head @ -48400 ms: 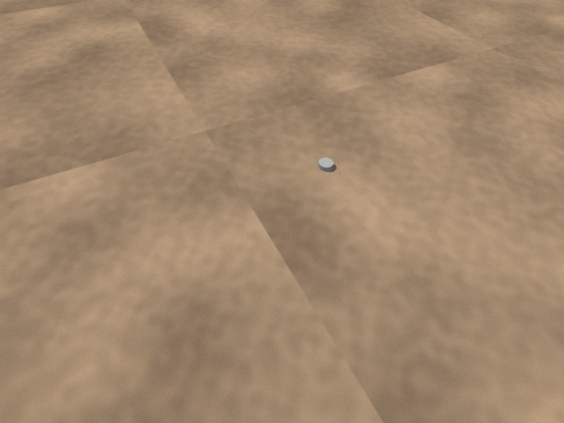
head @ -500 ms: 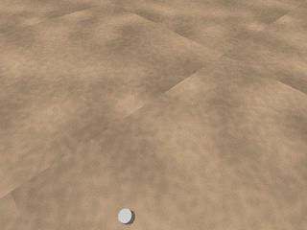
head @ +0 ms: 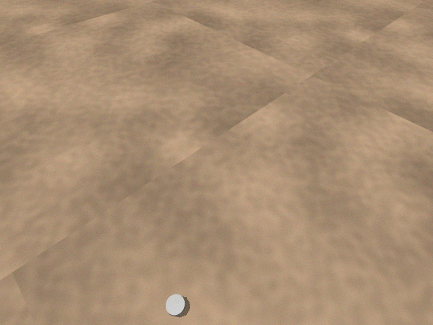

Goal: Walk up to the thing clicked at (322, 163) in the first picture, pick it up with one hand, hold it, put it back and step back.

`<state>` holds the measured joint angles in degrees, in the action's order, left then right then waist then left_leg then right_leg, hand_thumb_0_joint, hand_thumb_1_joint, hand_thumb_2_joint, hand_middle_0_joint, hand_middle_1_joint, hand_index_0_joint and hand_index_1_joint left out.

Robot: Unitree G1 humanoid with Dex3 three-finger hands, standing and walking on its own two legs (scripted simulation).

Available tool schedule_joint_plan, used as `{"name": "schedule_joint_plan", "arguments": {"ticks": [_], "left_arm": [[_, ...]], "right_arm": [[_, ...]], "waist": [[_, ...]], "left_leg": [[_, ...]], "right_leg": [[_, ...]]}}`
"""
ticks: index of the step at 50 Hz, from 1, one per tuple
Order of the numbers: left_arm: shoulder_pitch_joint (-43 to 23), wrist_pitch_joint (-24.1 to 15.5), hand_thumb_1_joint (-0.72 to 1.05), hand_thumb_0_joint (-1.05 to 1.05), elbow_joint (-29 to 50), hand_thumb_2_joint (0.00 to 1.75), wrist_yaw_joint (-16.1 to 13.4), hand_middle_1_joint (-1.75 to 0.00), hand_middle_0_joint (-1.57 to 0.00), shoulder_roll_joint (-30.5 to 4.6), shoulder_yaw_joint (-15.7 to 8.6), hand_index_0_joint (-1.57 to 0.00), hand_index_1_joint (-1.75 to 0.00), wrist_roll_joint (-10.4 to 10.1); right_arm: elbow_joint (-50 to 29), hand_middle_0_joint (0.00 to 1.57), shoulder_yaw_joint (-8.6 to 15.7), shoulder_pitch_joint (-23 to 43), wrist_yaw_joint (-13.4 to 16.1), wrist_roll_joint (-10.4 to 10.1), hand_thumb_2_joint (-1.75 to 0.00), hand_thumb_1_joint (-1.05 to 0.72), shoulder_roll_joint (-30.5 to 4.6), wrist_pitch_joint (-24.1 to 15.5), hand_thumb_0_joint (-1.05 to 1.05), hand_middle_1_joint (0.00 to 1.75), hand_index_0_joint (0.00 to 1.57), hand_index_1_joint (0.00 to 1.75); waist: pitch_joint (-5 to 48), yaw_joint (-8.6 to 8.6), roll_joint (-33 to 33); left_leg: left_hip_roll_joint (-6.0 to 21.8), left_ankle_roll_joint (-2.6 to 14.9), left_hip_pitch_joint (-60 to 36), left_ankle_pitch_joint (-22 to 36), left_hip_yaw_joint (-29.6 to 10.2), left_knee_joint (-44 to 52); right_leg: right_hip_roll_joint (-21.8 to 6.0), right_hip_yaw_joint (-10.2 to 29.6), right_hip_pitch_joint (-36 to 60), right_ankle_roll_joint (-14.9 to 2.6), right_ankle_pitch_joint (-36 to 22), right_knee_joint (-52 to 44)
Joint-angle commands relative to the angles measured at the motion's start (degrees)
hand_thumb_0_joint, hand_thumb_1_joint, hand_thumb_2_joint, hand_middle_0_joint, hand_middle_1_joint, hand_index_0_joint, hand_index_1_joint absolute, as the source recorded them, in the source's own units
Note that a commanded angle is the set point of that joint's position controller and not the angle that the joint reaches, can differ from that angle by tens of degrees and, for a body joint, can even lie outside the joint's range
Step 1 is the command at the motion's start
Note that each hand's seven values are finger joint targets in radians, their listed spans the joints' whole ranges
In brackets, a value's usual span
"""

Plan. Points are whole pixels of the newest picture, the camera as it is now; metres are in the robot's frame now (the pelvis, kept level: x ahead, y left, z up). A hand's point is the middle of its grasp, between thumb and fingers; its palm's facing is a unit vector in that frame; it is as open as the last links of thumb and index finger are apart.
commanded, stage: step back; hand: left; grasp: from above
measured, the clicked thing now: (175, 305) +0.32 +0.19 -0.77
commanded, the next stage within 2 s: none
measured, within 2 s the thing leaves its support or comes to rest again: neither
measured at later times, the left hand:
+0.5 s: hand out of the picture +0.05 +0.30 -0.18, palm faces -0.07 -0.93 -0.35, open 7.4 cm
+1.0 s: hand out of the picture -0.11 +0.26 -0.14, palm faces -0.06 -0.90 -0.43, open 7.4 cm
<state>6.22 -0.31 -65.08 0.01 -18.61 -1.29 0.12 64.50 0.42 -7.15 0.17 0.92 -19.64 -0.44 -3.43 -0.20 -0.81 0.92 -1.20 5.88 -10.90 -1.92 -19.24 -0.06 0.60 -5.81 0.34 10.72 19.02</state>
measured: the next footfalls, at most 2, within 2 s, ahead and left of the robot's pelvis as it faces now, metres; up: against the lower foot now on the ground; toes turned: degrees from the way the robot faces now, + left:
right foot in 0.74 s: -0.15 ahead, -0.10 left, +0.00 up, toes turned -3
left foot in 1.16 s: -0.26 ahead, +0.13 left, +0.00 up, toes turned -3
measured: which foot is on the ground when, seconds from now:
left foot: down 0.00-0.78, up 0.80-1.00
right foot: down 0.00-0.28, up 0.30-0.72, down 0.74-1.00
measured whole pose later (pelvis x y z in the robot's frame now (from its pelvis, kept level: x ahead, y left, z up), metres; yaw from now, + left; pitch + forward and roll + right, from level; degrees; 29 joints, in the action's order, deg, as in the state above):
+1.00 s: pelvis -0.23 +0.01 -0.01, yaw -4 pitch -1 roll +2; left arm 10.4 2.8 -47.2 -0.2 -19.3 -4.5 2.1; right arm 51.2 2.9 -11.8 1.5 0.0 -24.4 2.1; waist -7.7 -0.9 -2.0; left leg -6.9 -1.2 24.2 -26.1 -8.7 -62.2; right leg 0.3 0.9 -17.4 -2.3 13.3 31.6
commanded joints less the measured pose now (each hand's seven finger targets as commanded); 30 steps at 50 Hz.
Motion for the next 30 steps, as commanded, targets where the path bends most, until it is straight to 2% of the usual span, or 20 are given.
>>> {"name": "schedule_joint_plan", "arguments": {"ticks": [1,3,4,6,8,9,10,11,12,13,14,15,16,17,18,20,22,25,27,30], "left_arm": [[-1.74,-0.43,0.9,0.0,5.91,0.9,-1.45,-0.3,-0.2,-16.25,-4.48,-0.2,-0.3,-0.84],[-1.91,-0.15,0.9,0.0,7.67,0.9,-1.49,-0.3,-0.2,-16.37,-4.79,-0.2,-0.3,-0.76],[-2.42,0.05,0.9,0.0,8.66,0.9,-1.42,-0.3,-0.2,-16.44,-4.9,-0.2,-0.3,-0.68],[-3.89,0.5,0.9,0.0,10.64,0.9,-1.4,-0.3,-0.2,-17.51,-5.17,-0.2,-0.3,-0.19],[-6.45,0.91,0.9,0.0,13.1,0.9,-1.47,-0.3,-0.2,-18.52,-5.31,-0.2,-0.3,0.62],[-7.35,1.05,0.9,0.0,14.01,0.9,-1.4,-0.3,-0.2,-18.58,-5.37,-0.2,-0.3,0.94],[-8.34,1.31,0.9,0.0,15.02,0.9,-1.3,-0.3,-0.2,-18.52,-5.25,-0.2,-0.3,1.16],[-8.74,1.57,0.9,0.0,15.44,0.9,-1.25,-0.3,-0.2,-17.8,-5.14,-0.2,-0.3,0.94],[-8.46,1.9,0.9,0.0,16.03,0.9,-1.26,-0.3,-0.2,-16.91,-4.85,-0.2,-0.3,0.63],[-7.84,2.31,0.9,0.0,16.69,0.9,-1.39,-0.3,-0.2,-14.52,-4.24,-0.2,-0.3,0.2],[-6.21,2.72,0.9,0.0,16.72,0.9,-1.75,-0.3,-0.2,-12.39,-4.01,-0.2,-0.3,0.12],[-3.61,3.18,0.9,0.0,16.35,0.9,-2.34,-0.3,-0.2,-13.04,-4.19,-0.2,-0.3,0.63],[-2.7,3.24,0.9,0.0,16.27,0.9,-2.54,-0.3,-0.2,-12.73,-4.06,-0.2,-0.3,0.55],[-3.27,3.3,0.9,0.0,16.03,0.9,-2.63,-0.3,-0.2,-13.03,-4.22,-0.2,-0.3,0.5],[-2.27,3.27,0.9,0.0,15.54,0.9,-2.62,-0.3,-0.2,-13.71,-4.33,-0.2,-0.3,0.24],[1.15,3.39,0.9,0.0,15.65,0.9,-2.28,-0.3,-0.2,-14.07,-4.45,-0.2,-0.3,-0.12],[1.74,3.22,0.9,0.0,16.59,0.9,-2.11,-0.3,-0.2,-14.2,-4.84,-0.2,-0.3,0.53],[0.44,2.9,0.9,0.0,18.49,0.9,-1.78,-0.3,-0.2,-14.2,-5.25,-0.2,-0.3,0.9],[0.59,2.86,0.9,0.0,19.2,0.9,-1.64,-0.3,-0.2,-14.12,-5.46,-0.2,-0.3,0.82],[1.78,2.69,0.9,0.0,19.42,0.9,-1.41,-0.3,-0.2,-13.95,-5.8,-0.2,-0.3,0.78]], "right_arm": [[-5.1,0.2,3.29,2.33,0.36,-1.22,-0.9,-0.9,-13.57,0.38,0.0,0.3,0.2,0.3],[-6.04,0.2,3.72,1.46,0.33,-1.43,-0.9,-0.9,-13.36,0.81,0.0,0.3,0.2,0.3],[-6.65,0.2,3.98,1.11,0.23,-1.46,-0.9,-0.9,-13.08,1.08,0.0,0.3,0.2,0.3],[-7.56,0.2,4.19,0.05,0.14,-1.28,-0.9,-0.9,-12.85,1.72,0.0,0.3,0.2,0.3],[-8.4,0.2,4.76,-2.17,-0.11,-0.92,-0.9,-0.9,-12.56,2.39,0.0,0.3,0.2,0.3],[-8.59,0.2,4.99,-3.3,-0.32,-0.79,-0.9,-0.9,-12.5,2.59,0.0,0.3,0.2,0.3],[-8.79,0.2,5.21,-5.24,-0.56,-0.7,-0.9,-0.9,-12.55,2.53,0.0,0.3,0.2,0.3],[-8.9,0.2,5.41,-5.51,-0.63,-0.71,-0.9,-0.9,-12.87,2.33,0.0,0.3,0.2,0.3],[-9.4,0.2,5.56,-5.47,-0.57,-0.53,-0.9,-0.9,-13.67,2.06,0.0,0.3,0.2,0.3],[-10.51,0.2,6.11,-4.51,-0.36,-0.04,-0.9,-0.9,-16.28,1.6,0.0,0.3,0.2,0.3],[-10.84,0.2,6.77,-3.54,-0.3,0.34,-0.9,-0.9,-19.37,1.21,0.0,0.3,0.2,0.3],[-11.56,0.2,7.14,-3.5,0.07,0.84,-0.9,-0.9,-20.04,0.81,0.0,0.3,0.2,0.3],[-12.49,0.2,7.14,-3.16,0.31,1.17,-0.9,-0.9,-20.43,0.68,0.0,0.3,0.2,0.3],[-13.28,0.2,7.0,-2.05,0.62,1.23,-0.9,-0.9,-19.15,0.71,0.0,0.3,0.2,0.3],[-14.23,0.2,6.67,0.53,0.97,1.09,-0.9,-0.9,-18.02,0.55,0.0,0.3,0.2,0.3],[-15.69,0.2,6.25,2.23,1.54,0.91,-0.9,-0.9,-16.13,0.36,0.0,0.3,0.2,0.3],[-16.34,0.2,6.11,0.23,1.76,0.6,-0.9,-0.9,-15.24,0.26,0.0,0.3,0.2,0.3],[-16.65,0.2,6.32,-2.91,1.92,0.37,-0.9,-0.9,-14.98,0.34,0.0,0.3,0.2,0.3],[-17.2,0.2,6.76,-3.45,1.93,0.46,-0.9,-0.9,-16.13,0.43,0.0,0.3,0.2,0.3],[-18.2,0.2,6.93,-3.63,1.81,0.77,-0.9,-0.9,-17.02,0.55,0.0,0.3,0.2,0.3]], "waist": [[0.87,0.37,2.52],[4.94,0.82,3.5],[6.44,1.01,4.3],[7.62,1.14,7.01],[7.77,1.72,11.27],[7.85,2.03,11.74],[8.0,3.02,12.63],[7.59,3.14,10.32],[6.4,3.15,7.12],[5.01,3.14,-1.89],[3.93,2.22,-9.92],[5.01,1.56,-6.06],[4.92,1.83,-7.65],[4.39,1.95,-7.4],[4.84,0.86,-7.62],[6.49,-0.97,-6.42],[7.54,-0.19,-5.46],[6.49,1.81,-4.45],[6.37,2.56,-5.27],[6.64,2.9,-6.75]], "left_leg": [[3.99,3.82,3.44,18.29,-2.44,-6.46],[3.04,4.18,2.7,17.41,-1.58,-10.74],[2.07,4.06,2.74,14.84,-1.01,-13.02],[-0.57,3.49,3.43,7.17,0.66,-17.92],[-3.02,3.63,3.98,-7.42,0.77,-24.94],[-3.03,3.95,3.73,-12.14,0.03,-26.3],[-2.27,4.51,2.51,-11.09,-0.31,-23.94],[-1.19,4.75,2.46,-3.8,-0.76,-21.66],[1.56,5.92,4.31,6.73,-3.26,-16.58],[8.69,7.89,6.5,18.53,-11.55,-5.76],[16.02,11.12,1.99,28.14,-22.05,-0.5],[18.06,13.08,1.5,33.19,-21.83,-2.49],[18.78,13.18,1.99,35.93,-22.99,-2.72],[17.27,11.99,3.17,34.43,-21.05,-2.61],[15.94,12.82,2.05,33.56,-17.89,-4.2],[12.91,12.83,-1.2,32.76,-12.06,-7.35],[12.52,12.97,-3.57,31.86,-11.32,-7.92],[12.88,13.94,-5.0,27.93,-11.69,-7.34],[14.48,15.66,-5.9,25.6,-12.19,-7.25],[16.28,16.76,-3.84,21.98,-12.97,-6.91]], "right_leg": [[-6.83,5.41,-2.76,-3.22,-22.73,3.32],[-8.23,6.7,-2.78,-5.59,-22.56,4.12],[-9.48,7.65,-2.99,-6.75,-21.92,3.74],[-13.17,11.36,-5.0,-9.76,-20.74,2.95],[-17.25,14.29,-8.89,-12.88,-20.03,2.76],[-17.74,13.98,-10.43,-13.35,-19.14,3.95],[-17.27,13.17,-12.35,-12.45,-17.18,5.51],[-14.88,10.48,-12.64,-10.81,-14.52,8.2],[-10.61,7.79,-12.38,-8.34,-11.38,14.16],[-2.5,3.92,-13.06,-4.27,-3.27,22.62],[6.24,2.97,-20.15,-2.72,18.05,31.75],[6.21,8.43,-20.73,-2.51,25.54,39.05],[6.66,10.27,-21.56,-2.19,26.59,42.93],[6.57,12.12,-21.4,-2.46,25.16,45.15],[6.12,12.33,-22.01,-2.53,22.77,47.88],[6.19,11.76,-23.95,-1.87,18.08,50.55],[6.38,10.99,-23.65,-0.7,17.32,51.07],[5.79,9.95,-23.43,0.91,17.74,46.13],[4.92,9.2,-23.05,1.29,18.98,42.01],[3.22,6.77,-19.83,1.28,19.79,36.13]]}}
